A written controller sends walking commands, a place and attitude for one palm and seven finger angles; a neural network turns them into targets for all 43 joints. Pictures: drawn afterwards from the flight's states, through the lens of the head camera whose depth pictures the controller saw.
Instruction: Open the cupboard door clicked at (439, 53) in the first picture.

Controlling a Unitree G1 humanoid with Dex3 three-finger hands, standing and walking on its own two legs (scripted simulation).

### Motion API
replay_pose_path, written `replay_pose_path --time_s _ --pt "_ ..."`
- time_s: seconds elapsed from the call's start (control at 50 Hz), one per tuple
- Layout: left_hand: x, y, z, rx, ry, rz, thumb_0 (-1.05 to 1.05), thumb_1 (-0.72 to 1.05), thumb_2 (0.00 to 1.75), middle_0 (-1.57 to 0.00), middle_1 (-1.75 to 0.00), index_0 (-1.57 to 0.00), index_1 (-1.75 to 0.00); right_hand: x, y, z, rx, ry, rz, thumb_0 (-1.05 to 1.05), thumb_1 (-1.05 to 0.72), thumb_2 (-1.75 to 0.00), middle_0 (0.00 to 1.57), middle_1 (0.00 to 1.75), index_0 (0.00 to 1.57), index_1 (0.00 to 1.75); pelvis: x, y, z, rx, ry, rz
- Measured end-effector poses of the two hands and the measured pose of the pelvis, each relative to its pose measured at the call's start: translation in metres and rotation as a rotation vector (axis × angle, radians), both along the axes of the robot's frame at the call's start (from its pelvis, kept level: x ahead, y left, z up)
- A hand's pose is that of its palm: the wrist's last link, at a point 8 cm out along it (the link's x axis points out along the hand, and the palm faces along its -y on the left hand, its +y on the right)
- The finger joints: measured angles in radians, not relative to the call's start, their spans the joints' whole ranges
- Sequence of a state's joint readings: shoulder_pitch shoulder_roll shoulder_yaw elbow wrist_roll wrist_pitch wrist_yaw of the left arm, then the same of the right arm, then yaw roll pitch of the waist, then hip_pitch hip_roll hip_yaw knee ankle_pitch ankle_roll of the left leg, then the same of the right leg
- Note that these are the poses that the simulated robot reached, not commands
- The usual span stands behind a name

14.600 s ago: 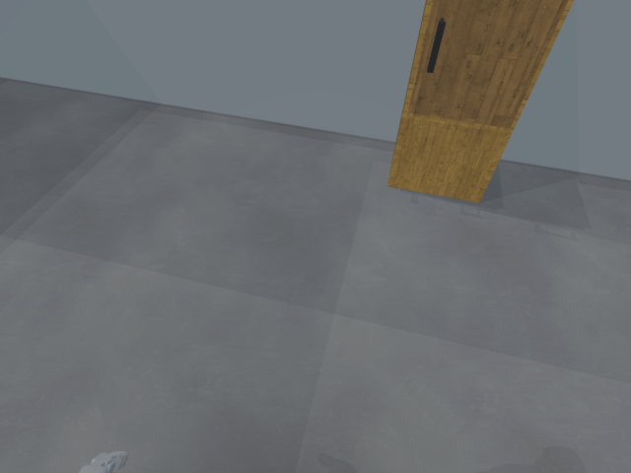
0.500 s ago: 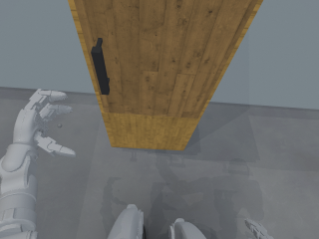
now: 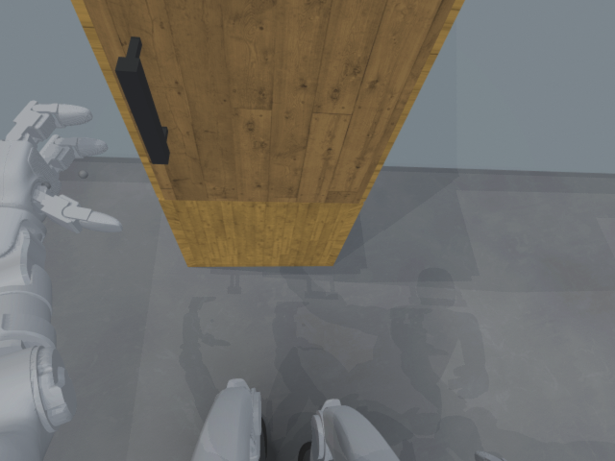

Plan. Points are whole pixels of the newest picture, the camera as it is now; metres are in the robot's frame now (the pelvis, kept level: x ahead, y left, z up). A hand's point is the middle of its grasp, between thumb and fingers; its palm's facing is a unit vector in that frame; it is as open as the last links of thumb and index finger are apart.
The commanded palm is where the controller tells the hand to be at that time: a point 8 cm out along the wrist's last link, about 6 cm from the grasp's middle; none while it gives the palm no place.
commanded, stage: move the hooked fingers beside the handle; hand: left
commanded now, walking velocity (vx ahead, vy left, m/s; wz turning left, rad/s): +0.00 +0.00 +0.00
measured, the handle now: (149, 106) +0.56 +0.21 +0.05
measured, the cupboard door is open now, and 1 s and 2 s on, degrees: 0 0 0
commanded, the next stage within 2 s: slide the fingers in behind the handle in 1.24 s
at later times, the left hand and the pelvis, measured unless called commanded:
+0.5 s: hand (101, 133) +0.52 +0.27 +0.04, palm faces +0.05 -1.00 +0.01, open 14.0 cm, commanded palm +0.51 +0.29 +0.04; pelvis +0.00 +0.01 -0.01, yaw -1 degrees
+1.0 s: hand (96, 139) +0.51 +0.27 +0.04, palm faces +0.03 -1.00 +0.01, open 14.0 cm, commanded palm +0.50 +0.29 +0.04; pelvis +0.00 +0.02 +0.00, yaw -1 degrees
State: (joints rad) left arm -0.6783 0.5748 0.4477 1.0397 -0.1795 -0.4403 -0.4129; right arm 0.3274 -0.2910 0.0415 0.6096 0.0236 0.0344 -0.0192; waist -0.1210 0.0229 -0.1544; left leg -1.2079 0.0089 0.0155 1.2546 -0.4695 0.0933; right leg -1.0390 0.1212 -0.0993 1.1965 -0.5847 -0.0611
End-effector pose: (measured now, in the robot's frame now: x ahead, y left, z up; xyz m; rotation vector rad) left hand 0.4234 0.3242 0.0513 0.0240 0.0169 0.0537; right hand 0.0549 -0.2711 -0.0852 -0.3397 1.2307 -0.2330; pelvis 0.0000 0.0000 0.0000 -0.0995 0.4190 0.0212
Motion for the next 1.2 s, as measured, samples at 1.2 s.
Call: replay_pose_path --time_s 1.2 --pt "0.057 -0.003 -0.005 -0.013 -0.014 0.015 -0.02 -0.50 0.30 -0.30 -1.20 -0.30 -1.20 -0.037 0.020 0.000 -0.006 0.147 -0.050 0.01 -0.90 -0.90 0.20 0.30 0.21 0.30 -0.002 0.018 -0.007 -0.039 0.058 -0.002"
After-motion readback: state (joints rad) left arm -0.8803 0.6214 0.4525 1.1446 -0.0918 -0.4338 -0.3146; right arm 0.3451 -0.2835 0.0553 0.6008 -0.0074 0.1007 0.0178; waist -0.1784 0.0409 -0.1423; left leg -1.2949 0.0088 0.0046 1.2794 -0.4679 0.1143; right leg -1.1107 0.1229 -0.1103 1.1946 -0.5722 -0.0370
